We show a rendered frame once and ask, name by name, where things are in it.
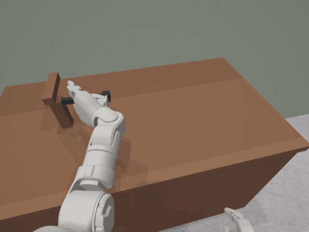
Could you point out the counter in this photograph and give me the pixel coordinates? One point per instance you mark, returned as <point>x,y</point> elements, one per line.
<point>199,138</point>

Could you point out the robot left forearm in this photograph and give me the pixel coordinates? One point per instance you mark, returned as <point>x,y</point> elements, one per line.
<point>97,172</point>

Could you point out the robot right hand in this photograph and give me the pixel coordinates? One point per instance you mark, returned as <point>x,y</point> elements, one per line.
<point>243,225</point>

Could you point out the robot left upper arm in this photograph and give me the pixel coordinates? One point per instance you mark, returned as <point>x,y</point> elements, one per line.
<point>85,211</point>

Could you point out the tap lever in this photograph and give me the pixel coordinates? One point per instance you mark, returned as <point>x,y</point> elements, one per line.
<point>69,100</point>

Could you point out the robot left hand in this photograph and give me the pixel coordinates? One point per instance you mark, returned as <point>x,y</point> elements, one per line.
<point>85,104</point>

